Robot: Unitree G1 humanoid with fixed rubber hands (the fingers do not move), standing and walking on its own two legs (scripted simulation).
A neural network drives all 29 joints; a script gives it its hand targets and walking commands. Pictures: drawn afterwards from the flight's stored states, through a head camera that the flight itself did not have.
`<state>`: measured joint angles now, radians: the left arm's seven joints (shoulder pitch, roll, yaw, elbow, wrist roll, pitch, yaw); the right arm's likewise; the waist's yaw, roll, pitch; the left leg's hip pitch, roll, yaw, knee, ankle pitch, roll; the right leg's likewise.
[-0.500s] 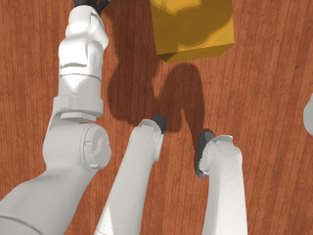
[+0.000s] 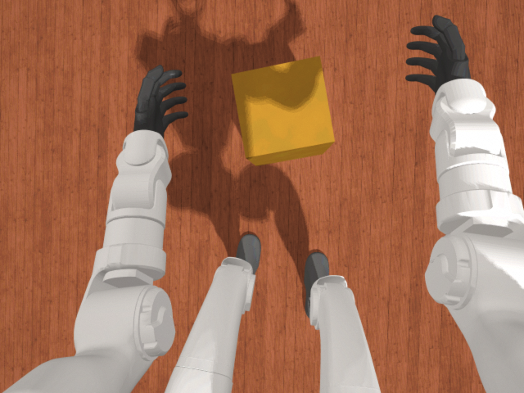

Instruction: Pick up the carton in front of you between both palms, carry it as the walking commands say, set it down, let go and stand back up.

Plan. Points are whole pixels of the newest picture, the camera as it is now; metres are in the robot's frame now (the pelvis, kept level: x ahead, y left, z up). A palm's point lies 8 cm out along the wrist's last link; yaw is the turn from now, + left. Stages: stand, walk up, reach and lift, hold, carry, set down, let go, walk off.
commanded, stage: let go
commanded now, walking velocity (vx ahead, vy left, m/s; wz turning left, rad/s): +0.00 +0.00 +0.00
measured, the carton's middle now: (283, 119) +0.55 +0.07 -0.55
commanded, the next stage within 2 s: stand in 1.26 s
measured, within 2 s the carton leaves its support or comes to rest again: neither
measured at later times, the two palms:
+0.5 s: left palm (46, 265) +0.25 +0.26 +0.00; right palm (490, 231) +0.34 -0.18 -0.02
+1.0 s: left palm (53, 287) +0.24 +0.23 +0.03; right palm out of the picture +0.24 -0.23 +0.03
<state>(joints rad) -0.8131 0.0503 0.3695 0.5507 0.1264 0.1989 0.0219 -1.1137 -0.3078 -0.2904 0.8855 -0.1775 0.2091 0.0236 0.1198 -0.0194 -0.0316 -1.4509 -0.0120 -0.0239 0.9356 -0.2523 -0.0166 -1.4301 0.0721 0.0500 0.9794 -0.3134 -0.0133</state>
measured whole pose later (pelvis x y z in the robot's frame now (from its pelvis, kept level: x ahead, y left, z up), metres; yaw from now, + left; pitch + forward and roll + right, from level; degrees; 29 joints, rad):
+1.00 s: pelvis +0.08 +0.00 +0.10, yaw +1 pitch -2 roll +0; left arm 0.21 0.22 0.04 0.43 0.02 0.12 -0.06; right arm 0.24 -0.22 -0.04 0.43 0.01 0.10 0.06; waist 0.00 -0.02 0.06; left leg -0.15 -0.02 -0.05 0.43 -0.25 -0.01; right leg -0.10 0.04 0.04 0.43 -0.30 -0.03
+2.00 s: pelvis +0.12 +0.04 +0.08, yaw +6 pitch +3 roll -1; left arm 0.35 0.27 -0.01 0.84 0.01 0.00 0.06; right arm 0.35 -0.23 0.00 0.78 -0.01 -0.02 -0.04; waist 0.01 -0.03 -0.07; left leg -0.28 -0.08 -0.08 0.63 -0.39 0.06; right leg -0.17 -0.04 -0.05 0.54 -0.43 0.03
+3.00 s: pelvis +0.09 +0.03 +0.09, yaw +8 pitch -1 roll +0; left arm 0.39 0.16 -0.03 1.15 0.02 0.01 0.06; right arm 0.37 -0.13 0.03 1.11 -0.01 0.00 -0.05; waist 0.00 -0.02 0.01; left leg -0.22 -0.07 -0.11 0.53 -0.29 0.03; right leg -0.09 -0.03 -0.08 0.46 -0.35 0.02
